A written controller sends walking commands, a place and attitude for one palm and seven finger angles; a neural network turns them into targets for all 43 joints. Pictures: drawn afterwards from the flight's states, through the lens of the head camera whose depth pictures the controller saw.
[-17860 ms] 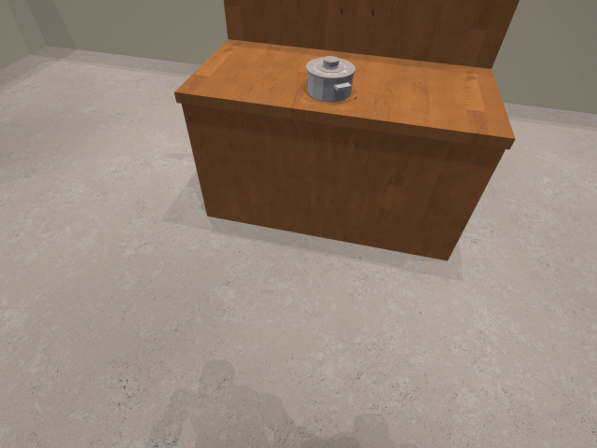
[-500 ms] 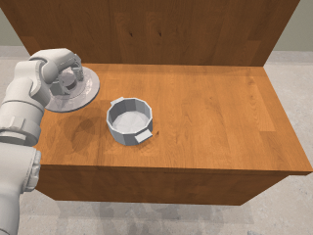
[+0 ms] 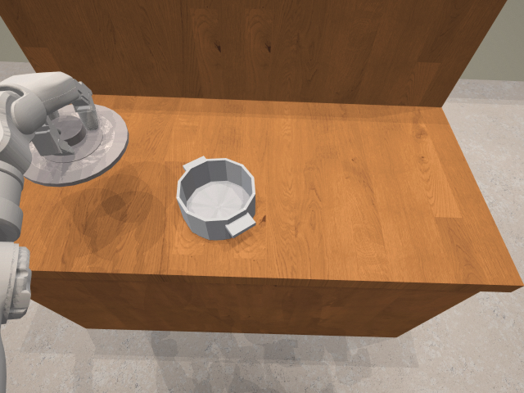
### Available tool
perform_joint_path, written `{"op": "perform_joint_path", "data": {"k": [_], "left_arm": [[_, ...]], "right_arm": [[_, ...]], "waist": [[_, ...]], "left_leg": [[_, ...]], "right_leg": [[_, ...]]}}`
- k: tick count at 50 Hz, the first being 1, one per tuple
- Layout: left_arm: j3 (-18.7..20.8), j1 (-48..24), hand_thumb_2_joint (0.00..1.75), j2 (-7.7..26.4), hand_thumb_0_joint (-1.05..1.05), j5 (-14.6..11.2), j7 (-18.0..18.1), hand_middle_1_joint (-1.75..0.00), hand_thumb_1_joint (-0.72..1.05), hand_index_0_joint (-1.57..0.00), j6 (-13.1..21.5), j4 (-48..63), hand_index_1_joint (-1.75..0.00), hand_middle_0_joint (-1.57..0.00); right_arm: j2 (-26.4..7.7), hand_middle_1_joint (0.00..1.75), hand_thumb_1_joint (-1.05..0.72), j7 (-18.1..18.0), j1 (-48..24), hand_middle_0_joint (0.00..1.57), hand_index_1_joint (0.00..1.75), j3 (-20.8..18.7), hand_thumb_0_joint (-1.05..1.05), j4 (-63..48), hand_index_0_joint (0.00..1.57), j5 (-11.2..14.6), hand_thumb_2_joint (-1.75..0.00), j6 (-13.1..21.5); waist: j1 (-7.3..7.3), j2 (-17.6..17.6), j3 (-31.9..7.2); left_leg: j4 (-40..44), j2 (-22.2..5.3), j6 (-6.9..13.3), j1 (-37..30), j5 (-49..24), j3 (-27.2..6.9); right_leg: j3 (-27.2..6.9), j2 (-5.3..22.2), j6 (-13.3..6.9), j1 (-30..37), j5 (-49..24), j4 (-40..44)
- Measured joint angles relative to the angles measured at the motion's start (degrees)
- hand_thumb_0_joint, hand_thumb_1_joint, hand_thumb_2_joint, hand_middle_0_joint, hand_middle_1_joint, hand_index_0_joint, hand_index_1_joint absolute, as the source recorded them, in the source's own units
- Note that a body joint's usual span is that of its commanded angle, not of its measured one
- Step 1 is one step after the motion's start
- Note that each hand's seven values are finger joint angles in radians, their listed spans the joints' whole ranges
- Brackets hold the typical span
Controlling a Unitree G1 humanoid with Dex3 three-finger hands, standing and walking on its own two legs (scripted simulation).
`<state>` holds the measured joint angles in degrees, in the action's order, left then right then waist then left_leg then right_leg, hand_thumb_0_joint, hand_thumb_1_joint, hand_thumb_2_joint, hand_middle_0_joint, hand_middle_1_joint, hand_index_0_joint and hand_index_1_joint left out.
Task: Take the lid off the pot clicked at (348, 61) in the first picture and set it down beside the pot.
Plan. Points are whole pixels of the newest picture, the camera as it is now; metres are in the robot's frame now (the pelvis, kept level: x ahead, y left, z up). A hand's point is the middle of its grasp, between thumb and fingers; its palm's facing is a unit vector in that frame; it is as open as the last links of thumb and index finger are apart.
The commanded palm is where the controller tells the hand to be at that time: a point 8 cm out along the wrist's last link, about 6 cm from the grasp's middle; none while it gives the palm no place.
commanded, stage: move the lid sideways beside the pot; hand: left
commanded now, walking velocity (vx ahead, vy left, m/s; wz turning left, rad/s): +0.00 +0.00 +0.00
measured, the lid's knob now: (65, 131) +0.48 +0.30 +0.12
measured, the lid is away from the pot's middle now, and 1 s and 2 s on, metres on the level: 0.21 0.23 0.23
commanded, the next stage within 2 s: lower the lid onto the table in 0.22 s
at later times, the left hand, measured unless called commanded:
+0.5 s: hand (49, 139) +0.45 +0.31 +0.13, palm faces -0.40 -0.08 -0.92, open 7.9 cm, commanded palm +0.48 +0.31 +0.19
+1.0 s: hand (63, 152) +0.46 +0.31 +0.09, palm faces -0.45 -0.08 -0.89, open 7.9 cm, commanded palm +0.49 +0.31 +0.16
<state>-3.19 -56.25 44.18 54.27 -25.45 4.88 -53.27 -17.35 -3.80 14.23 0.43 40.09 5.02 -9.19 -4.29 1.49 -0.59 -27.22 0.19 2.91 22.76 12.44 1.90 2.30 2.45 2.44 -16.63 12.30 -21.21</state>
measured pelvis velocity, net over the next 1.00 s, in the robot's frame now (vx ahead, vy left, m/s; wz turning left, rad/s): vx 0.00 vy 0.01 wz -0.02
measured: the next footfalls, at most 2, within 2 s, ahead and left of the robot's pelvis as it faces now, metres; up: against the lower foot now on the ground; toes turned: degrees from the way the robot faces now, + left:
none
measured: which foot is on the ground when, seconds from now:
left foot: down 0.00-1.00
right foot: down 0.00-1.00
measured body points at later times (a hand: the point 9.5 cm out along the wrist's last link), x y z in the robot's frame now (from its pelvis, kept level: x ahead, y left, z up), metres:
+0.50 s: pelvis -0.01 +0.01 +0.00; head +0.06 +0.02 +0.44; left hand +0.46 +0.31 +0.18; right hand +0.06 -0.27 -0.12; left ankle +0.01 +0.09 -0.74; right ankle -0.03 -0.16 -0.74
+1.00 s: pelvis +0.00 +0.01 +0.00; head +0.08 +0.02 +0.44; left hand +0.48 +0.31 +0.14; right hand +0.02 -0.28 -0.12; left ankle +0.01 +0.09 -0.74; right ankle -0.03 -0.16 -0.74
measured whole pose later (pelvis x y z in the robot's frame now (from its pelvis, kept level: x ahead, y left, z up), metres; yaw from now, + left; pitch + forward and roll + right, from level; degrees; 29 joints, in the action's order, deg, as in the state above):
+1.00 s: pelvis +0.00 +0.01 +0.00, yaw -1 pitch +11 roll -2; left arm -1.7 -55.6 46.1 55.9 -23.5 9.0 -59.5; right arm -17.2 -4.7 16.8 0.3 41.8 5.0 -9.3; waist -5.7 0.8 -1.2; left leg -30.4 -0.3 3.4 27.8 13.8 2.7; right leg 1.3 2.1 2.6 -21.5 12.7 -23.4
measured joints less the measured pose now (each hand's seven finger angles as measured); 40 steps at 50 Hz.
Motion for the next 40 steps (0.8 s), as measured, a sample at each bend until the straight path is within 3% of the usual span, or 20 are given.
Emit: {"op": "perform_joint_path", "data": {"k": [9, 16, 32, 40], "left_arm": [[-0.1, -0.8, 0.78, 2.5, 0.03, 0.7, -1.1, -0.99, 0.17, -0.65, 0.7, -2.1, -1.02, -0.56], [-1.5, -1.3, 0.78, 2.1, 0.03, -1.1, -2.2, -0.99, 0.17, -0.65, 2.0, -1.1, -1.02, -0.56], [-0.6, -1.4, 0.78, 0.9, 0.03, 1.3, 0.5, -0.99, 0.17, -0.65, 2.8, -4.0, -1.02, -0.56], [0.8, -1.1, 0.78, 1.4, 0.03, 1.3, 2.0, -0.98, 0.17, -0.65, 3.2, -6.6, -1.02, -0.56]], "right_arm": [[-0.1, 0.3, -0.9, 0.0, -0.6, 0.2, 0.3, 0.3, 0.01, 0.0, 0.2, 0.3, -0.89, -0.3], [0.1, 0.3, -0.9, -0.2, -0.3, 0.2, 0.3, 0.2, 0.01, 0.9, 0.2, 0.3, -0.89, -0.4], [0.4, 0.3, -0.9, -0.3, 1.0, 0.2, 0.3, 0.3, 0.01, 0.9, 0.2, 0.0, -0.89, 0.1], [0.4, 0.3, -0.9, -0.5, 2.3, 0.2, 0.3, 0.3, 0.01, 1.6, 0.2, 0.0, -0.89, 0.2]], "waist": [[0.26, -0.2, 0.3], [0.87, -0.4, 0.1], [-0.61, -0.4, 0.1], [-1.3, -0.6, -0.7]], "left_leg": [[-1.0, -0.1, 0.1, 1.2, 0.3, -0.2], [-1.3, 0.1, 0.3, 1.5, 0.3, -0.5], [-1.8, 0.1, 0.7, 3.1, 0.3, 0.5], [-2.2, -0.2, 0.6, 3.7, 0.8, 0.8]], "right_leg": [[0.2, -0.1, 0.1, -0.8, 0.0, -0.3], [0.5, 0.1, 0.1, -0.7, -0.1, -0.1], [-0.5, 0.1, -0.3, -3.0, -0.2, -1.1], [-0.9, -0.1, -0.1, -3.6, 0.0, -1.4]]}}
